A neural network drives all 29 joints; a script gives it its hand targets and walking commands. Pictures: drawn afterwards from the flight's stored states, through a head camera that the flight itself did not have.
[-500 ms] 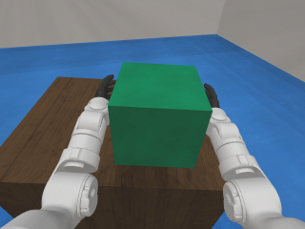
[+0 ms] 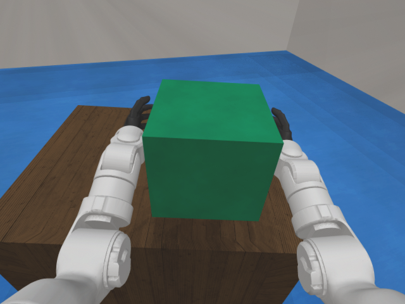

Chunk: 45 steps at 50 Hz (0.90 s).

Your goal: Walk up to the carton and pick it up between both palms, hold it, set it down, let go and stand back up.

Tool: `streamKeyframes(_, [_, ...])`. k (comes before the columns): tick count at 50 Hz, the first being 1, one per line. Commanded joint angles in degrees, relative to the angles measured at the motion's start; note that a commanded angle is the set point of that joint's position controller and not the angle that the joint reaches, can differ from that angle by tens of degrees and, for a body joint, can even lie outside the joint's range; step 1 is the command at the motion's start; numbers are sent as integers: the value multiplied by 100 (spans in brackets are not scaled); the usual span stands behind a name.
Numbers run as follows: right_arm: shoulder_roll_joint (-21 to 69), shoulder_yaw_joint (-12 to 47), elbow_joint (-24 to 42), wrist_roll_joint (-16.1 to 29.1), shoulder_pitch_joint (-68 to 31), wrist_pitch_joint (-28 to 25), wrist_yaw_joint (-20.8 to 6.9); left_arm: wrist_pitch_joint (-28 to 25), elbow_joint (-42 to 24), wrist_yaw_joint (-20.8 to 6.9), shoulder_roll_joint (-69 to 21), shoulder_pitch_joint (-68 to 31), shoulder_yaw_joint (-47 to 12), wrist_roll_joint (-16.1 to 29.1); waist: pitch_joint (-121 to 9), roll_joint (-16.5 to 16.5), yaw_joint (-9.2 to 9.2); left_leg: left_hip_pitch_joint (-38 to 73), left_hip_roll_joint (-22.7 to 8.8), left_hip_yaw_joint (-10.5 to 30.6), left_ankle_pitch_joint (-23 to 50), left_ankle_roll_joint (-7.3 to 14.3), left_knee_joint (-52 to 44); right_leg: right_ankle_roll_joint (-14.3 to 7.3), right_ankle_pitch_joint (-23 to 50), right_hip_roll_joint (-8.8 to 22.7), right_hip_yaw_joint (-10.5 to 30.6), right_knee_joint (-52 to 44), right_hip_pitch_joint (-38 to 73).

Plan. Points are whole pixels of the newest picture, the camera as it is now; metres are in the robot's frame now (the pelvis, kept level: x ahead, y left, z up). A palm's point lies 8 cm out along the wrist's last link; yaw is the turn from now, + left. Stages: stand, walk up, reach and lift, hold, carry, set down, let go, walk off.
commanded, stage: hold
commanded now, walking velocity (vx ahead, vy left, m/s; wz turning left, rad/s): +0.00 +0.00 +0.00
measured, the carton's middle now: (208, 147) +0.37 +0.00 +0.16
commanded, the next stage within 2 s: set down in 1.92 s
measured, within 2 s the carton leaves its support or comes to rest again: neither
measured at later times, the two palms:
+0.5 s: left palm (130, 129) +0.36 +0.16 +0.20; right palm (283, 142) +0.37 -0.15 +0.19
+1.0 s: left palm (129, 128) +0.36 +0.16 +0.20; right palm (283, 140) +0.37 -0.14 +0.19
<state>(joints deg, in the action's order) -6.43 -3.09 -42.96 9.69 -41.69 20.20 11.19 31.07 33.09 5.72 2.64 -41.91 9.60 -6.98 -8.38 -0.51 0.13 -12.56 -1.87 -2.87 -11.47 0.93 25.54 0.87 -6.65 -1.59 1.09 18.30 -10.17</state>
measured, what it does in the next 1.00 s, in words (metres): stands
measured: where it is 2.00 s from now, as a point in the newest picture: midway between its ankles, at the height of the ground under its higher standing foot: outside the picture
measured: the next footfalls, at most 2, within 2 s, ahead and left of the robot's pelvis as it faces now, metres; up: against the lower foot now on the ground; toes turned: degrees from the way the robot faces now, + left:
none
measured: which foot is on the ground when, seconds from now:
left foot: down 0.00-1.00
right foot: down 0.00-1.00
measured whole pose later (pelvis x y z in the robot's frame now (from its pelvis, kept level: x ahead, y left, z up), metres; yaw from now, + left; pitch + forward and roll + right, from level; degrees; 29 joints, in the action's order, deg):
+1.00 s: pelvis -0.01 +0.00 +0.00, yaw +0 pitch -3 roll -2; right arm -6.4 -3.1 -38.7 9.7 -41.7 23.5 11.5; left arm 35.6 28.3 4.2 2.4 -41.9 10.4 -8.7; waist -8.1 -0.5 0.1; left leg -11.6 -1.9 -2.9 -11.1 0.9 25.4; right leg 0.9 -6.1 -1.6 1.1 17.9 -9.1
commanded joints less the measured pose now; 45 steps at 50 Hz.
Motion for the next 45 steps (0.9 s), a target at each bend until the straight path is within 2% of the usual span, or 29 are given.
streamKeyframes(1, [4060,2088,2760,939,-5406,-580,-776,-144,-1769,-890,-4675,-3660,-1833,313,-1987,-149,-63,1217,333,515,1842,-269,-562,-80,653,-308,-160,-279,1314])
streamKeyframes(5, [3998,1945,2612,857,-5392,-505,-762,-20,-1577,-955,-4564,-3578,-1683,205,-1670,-83,-8,1038,341,482,1428,-202,-672,-71,438,-248,-153,-330,1350])
streamKeyframes(9, [4073,1925,2680,848,-5404,-482,-780,20,-1743,-992,-4597,-3704,-1693,221,-1657,-119,3,942,325,473,1324,-208,-722,-75,367,-254,-164,-316,1357])
streamKeyframes(15, [4132,2098,3025,957,-5438,-443,-740,50,-2094,-947,-4714,-3831,-1956,377,-1982,-118,84,1084,343,503,1638,-219,-643,-79,652,-291,-158,-274,1421])
streamKeyframes(19, [4049,1926,2746,867,-5327,-334,-738,185,-1742,-1017,-4584,-3665,-1734,233,-1579,-85,102,943,333,483,1205,-180,-756,-77,375,-241,-157,-363,1333])
streamKeyframes(22, [4081,1949,2856,861,-5380,-335,-735,182,-1893,-1047,-4598,-3784,-1807,280,-1700,-67,154,913,336,497,1081,-154,-784,-71,344,-220,-128,-357,1408])
streamKeyframes(25, [4098,1942,2885,869,-5364,-337,-741,188,-1996,-1026,-4663,-3832,-1866,294,-1759,-139,186,958,335,504,1211,-185,-754,-83,448,-238,-167,-309,1380])
streamKeyframes(30, [4132,1951,2983,874,-5432,-323,-712,194,-1957,-1037,-4632,-3819,-1854,296,-1743,-18,162,909,358,485,1168,-147,-763,-61,432,-224,-150,-317,1423])
streamKeyframes(36, [4110,1972,2962,893,-5326,-298,-709,221,-2037,-1039,-4669,-3778,-1918,296,-1717,-171,199,965,347,508,1332,-199,-742,-84,531,-245,-145,-317,1430])
streamKeyframes(40, [4104,1990,3000,872,-5282,-275,-695,240,-2010,-1060,-4587,-3712,-1866,269,-1730,-61,199,970,364,493,1262,-163,-749,-58,521,-222,-142,-329,1482])
streamKeyframes(45, [4108,2009,2967,909,-5178,-270,-693,233,-2134,-1068,-4594,-3717,-1900,277,-1784,-156,225,1031,360,510,1398,-182,-740,-67,624,-235,-144,-306,1528])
